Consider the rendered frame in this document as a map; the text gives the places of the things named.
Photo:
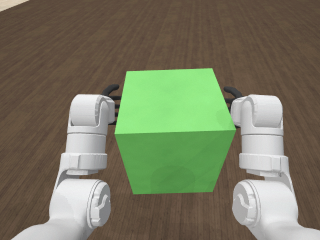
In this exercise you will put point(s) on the right robot upper arm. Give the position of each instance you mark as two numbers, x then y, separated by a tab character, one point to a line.
269	210

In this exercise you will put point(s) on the robot left hand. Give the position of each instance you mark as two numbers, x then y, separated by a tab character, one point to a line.
106	93

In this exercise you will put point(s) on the left robot upper arm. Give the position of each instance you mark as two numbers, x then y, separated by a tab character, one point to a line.
77	208

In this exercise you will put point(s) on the robot right forearm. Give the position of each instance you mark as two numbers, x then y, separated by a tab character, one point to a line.
260	118

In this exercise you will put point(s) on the robot left forearm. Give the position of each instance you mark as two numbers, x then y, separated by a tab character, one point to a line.
89	116

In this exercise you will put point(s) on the robot right hand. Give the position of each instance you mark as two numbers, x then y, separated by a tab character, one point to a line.
235	93

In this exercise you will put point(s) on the carton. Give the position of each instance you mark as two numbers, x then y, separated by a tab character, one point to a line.
173	130

